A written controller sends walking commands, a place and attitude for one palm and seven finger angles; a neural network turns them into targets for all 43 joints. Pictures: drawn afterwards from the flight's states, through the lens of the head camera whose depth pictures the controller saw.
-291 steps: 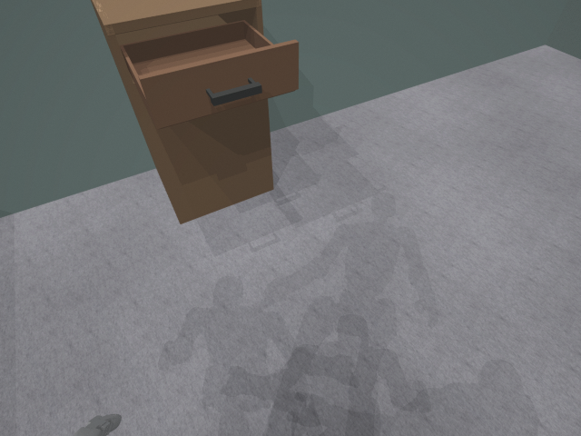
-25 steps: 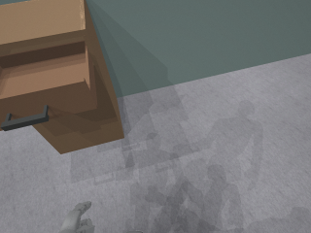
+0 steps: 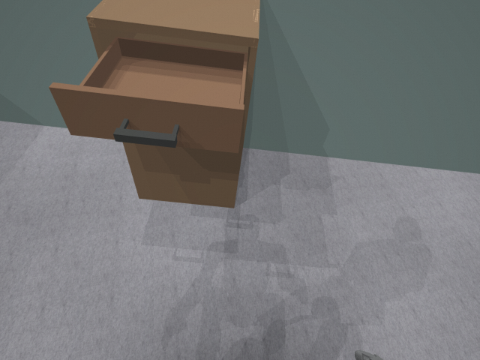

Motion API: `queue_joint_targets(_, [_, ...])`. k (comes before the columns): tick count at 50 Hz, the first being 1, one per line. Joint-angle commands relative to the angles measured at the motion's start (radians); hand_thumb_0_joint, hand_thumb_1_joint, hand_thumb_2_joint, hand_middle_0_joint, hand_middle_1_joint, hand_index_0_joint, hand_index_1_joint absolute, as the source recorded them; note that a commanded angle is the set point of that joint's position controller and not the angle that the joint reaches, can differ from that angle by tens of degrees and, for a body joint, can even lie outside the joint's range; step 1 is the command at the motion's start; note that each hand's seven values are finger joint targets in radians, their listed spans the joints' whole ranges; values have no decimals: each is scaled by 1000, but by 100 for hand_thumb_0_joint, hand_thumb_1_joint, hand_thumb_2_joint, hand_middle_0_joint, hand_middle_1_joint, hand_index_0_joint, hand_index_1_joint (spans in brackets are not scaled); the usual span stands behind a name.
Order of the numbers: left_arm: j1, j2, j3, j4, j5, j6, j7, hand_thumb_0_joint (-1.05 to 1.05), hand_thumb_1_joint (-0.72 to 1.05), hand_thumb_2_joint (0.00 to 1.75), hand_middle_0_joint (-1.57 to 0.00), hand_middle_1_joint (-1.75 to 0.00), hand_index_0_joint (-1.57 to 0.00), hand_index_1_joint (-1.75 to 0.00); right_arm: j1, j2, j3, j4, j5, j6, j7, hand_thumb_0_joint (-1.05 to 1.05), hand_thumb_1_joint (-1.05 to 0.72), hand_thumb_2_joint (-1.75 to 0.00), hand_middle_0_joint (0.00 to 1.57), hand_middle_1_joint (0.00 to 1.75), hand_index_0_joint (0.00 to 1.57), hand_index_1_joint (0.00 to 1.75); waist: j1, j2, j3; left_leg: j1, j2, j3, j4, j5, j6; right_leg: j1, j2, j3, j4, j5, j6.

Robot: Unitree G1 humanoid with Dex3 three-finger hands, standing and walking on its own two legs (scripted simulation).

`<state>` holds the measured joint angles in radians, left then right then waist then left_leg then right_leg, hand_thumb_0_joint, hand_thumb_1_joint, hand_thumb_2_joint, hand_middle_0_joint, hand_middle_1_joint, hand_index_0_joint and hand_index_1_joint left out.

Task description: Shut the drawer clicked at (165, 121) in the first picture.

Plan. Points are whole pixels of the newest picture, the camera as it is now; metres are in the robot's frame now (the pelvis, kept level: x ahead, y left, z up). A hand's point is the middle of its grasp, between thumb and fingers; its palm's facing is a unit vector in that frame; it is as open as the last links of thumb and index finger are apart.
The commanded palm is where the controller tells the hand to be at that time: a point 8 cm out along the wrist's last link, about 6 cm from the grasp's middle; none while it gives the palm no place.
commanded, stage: take the last steps up to it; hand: left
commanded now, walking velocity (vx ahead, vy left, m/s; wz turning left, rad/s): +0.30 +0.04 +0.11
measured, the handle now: (148, 131) +0.56 +0.29 +0.00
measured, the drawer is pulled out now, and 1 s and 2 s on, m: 0.30 0.30 0.30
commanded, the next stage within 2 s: come to a stop and stand still in 0.84 s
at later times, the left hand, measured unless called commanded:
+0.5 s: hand (137, 333) +0.17 +0.21 -0.16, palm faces +0.04 -0.98 -0.17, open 7.4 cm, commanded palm none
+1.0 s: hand (181, 286) +0.27 +0.15 -0.15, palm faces +0.12 -0.95 -0.27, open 7.2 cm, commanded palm none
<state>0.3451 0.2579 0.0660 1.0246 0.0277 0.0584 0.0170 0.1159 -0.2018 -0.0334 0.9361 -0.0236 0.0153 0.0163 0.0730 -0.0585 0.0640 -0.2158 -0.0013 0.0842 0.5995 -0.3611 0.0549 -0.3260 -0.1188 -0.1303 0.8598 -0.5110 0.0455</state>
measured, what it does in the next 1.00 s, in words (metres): walks ahead: right foot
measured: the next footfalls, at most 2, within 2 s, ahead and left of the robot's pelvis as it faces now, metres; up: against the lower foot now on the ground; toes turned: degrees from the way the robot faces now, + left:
right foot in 0.70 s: +0.32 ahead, -0.09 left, +0.00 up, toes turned -4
left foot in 1.28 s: +0.30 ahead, +0.08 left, +0.00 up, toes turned +4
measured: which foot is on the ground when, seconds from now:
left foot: down 0.00-0.70, up 0.72-1.00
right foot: up 0.00-0.68, down 0.70-1.00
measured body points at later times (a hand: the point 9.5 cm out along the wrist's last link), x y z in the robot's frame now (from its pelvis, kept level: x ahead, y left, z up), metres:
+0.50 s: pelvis +0.10 +0.03 +0.01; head +0.10 +0.03 +0.46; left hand +0.17 +0.26 -0.14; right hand -0.04 -0.17 -0.13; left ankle -0.02 +0.08 -0.73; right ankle +0.19 -0.09 -0.66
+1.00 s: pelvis +0.27 -0.05 +0.01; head +0.28 -0.07 +0.46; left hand +0.26 +0.20 -0.13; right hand +0.34 -0.27 -0.15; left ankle +0.31 +0.13 -0.66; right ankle +0.28 -0.08 -0.73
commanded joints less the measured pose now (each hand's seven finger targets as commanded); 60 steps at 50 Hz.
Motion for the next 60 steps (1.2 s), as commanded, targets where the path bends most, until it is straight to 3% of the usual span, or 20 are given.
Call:
queue_joint_targets(1, [-115, 63, 11, -89, 5, -47, -23, 0, 90, 90, -20, -30, -20, -30, 141, -159, -27, -8, 4, -25, -41, 0, -90, -90, 20, 30, 20, 30, -100, 256, 57, 115, 265, -345, -410, 84, 93, -324, -5, 117, 293, 113, -14])
queue_joint_targets(4, [-33, 42, 3, -28, 2, -56, -30, 0, 90, 90, -20, -30, -20, -30, 176, -125, -16, 11, 17, -55, -43, 0, -90, -90, 20, 30, 20, 30, -68, 174, 21, 174, 196, -219, -404, 362, 59, -289, 10, 94, 298, 243, 3])
queue_joint_targets(6, [-24, 37, 2, -18, 1, -55, -24, 0, 90, 90, -20, -30, -20, -30, 237, -112, -15, 35, 18, -65, -46, 0, -90, -90, 20, 30, 20, 30, -69, 186, 10, 206, 186, -201, -400, 469, 34, -292, 23, 97, 292, 263, 10])
queue_joint_targets(13, [-114, 12, 3, -26, -5, -49, -19, 0, 90, 90, -20, -30, -20, -30, 362, -69, -11, 101, 16, -78, -59, 0, -90, -90, 20, 30, 20, 30, -88, 167, 85, 242, 223, -244, -431, 458, 44, -403, 19, 111, 271, 306, 13])
queue_joint_targets(19, [-237, -6, -3, -60, -9, -60, -23, 0, 90, 90, -20, -30, -20, -30, 474, -39, -4, 165, 9, -93, -73, 0, -90, -90, 20, 30, 20, 30, -116, 120, 102, 331, 269, -292, -413, 580, 98, -480, 12, 96, 205, 282, -4])
queue_joint_targets(27, [-403, -64, -21, -120, -16, -80, -32, 0, 90, 90, -20, -30, -20, -30, 580, -23, 6, 237, -1, -94, -78, 0, -90, -90, 20, 30, 20, 30, -158, 144, 134, 376, 243, -225, -359, 784, 92, -439, 52, 29, 15, 265, -53])
queue_joint_targets(30, [-335, -65, -23, -111, -17, -88, -24, 0, 90, 90, -20, -30, -20, -30, 560, -40, 8, 246, 1, -90, -76, 0, -90, -90, 20, 30, 20, 30, -113, 166, 94, 297, 225, -151, -250, 1118, 63, -200, 117, -23, -119, 221, -95])
queue_joint_targets(32, [-142, -36, -11, -59, -16, -100, -15, 0, 90, 90, -20, -30, -20, -30, 508, -72, -4, 237, 11, -91, -75, 0, -90, -90, 20, 30, 20, 30, -28, 171, -10, 254, 214, -118, -91, 1208, 35, 44, 152, -25, -216, 292, -115])
queue_joint_targets(33, [-11, -9, 2, -17, -12, -109, -12, 0, 90, 90, -20, -30, -20, -30, 478, -80, -11, 224, 18, -91, -70, 0, -90, -90, 20, 30, 20, 30, 30, 148, -64, 160, 182, -98, 55, 1096, 16, 236, 146, -16, -290, 390, -123])
queue_joint_targets(34, [111, 62, 19, 16, -5, -120, -3, 0, 90, 90, -20, -30, -20, -30, 485, -51, -14, 213, 28, -90, -58, 0, -90, -90, 20, 30, 20, 30, 69, 45, -156, -53, 136, -91, 303, 733, 0, 489, -13, 167, -309, 493, -188])
queue_joint_targets(35, [178, 127, 37, 34, -11, -124, 3, 0, 90, 90, -20, -30, -20, -30, 525, 3, -14, 190, 35, -94, -55, 0, -90, -90, 20, 30, 20, 30, 51, -119, -258, -256, -33, -40, 631, -147, -39, 611, -318, 603, -409, 712, -313])
queue_joint_targets(36, [149, 149, 39, 25, -28, -120, 3, 0, 90, 90, -20, -30, -20, -30, 474, -12, -16, 175, 33, -84, -52, 0, -90, -90, 20, 30, 20, 30, 35, -16, -218, -251, -1, -123, 785, -200, -13, 452, -366, 661, -539, 617, -360])
queue_joint_targets(37, [56, 99, 31, 4, -30, -114, 9, 0, 90, 90, -20, -30, -20, -30, 422, 26, -22, 159, 25, -76, -48, 0, -90, -90, 20, 30, 20, 30, -5, 95, -25, -320, 45, -139, 796, -123, -11, 299, -332, 563, -597, 507, -336])
queue_joint_targets(38, [-9, 66, 18, -6, -26, -124, 5, 0, 90, 90, -20, -30, -20, -30, 398, 43, -17, 151, 15, -68, -42, 0, -90, -90, 20, 30, 20, 30, -34, 36, 9, -312, 72, -133, 786, -46, -24, 164, -288, 541, -623, 460, -291])
queue_joint_targets(39, [-65, 15, 5, -10, -25, -129, 8, 0, 90, 90, -20, -30, -20, -30, 395, 48, -17, 158, 7, -55, -39, 0, -90, -90, 20, 30, 20, 30, -75, 40, 51, -285, 105, -140, 751, 8, -28, 64, -245, 420, -636, 452, -252])
queue_joint_targets(42, [-75, -35, -14, -5, -16, -145, 10, 0, 90, 90, -20, -30, -20, -30, 417, 72, -13, 162, 1, -27, -34, 0, -90, -90, 20, 30, 20, 30, -125, 29, 20, -207, 117, -108, 617, 54, -60, -31, -165, 216, -648, 645, -207])
queue_joint_targets(44, [-39, -55, -11, 1, -10, -148, 10, 0, 90, 90, -20, -30, -20, -30, 390, 77, -18, 149, -3, -17, -31, 0, -90, -90, 20, 30, 20, 30, -124, -1, -3, -212, 114, -83, 534, 85, -74, -19, -122, 174, -641, 693, -203])
queue_joint_targets(47, [-8, -37, -15, 16, -16, -149, 5, 0, 90, 90, -20, -30, -20, -30, 299, 48, -19, 121, -1, -13, -25, 0, -90, -90, 20, 30, 20, 30, -106, -15, -19, -259, 115, -77, 454, 151, -92, 50, -107, 174, -643, 734, -186])
queue_joint_targets(53, [55, -1, -19, 34, -12, -117, 23, 0, 90, 90, -20, -30, -20, -30, 126, 9, -4, 76, 17, 2, -38, 0, -90, -90, 20, 30, 20, 30, -59, -22, -72, -221, 61, -78, 196, 86, -114, 237, -128, 192, -509, 1164, -158])
queue_joint_targets(60, [73, 23, -4, 33, -4, -78, 39, 0, 90, 90, -20, -30, -20, -30, 54, -16, -21, 45, 23, 16, -48, 0, -90, -90, 20, 30, 20, 30, -49, -85, -44, -99, 22, -76, 0, 46, -90, 230, -153, 243, -425, 1131, -214])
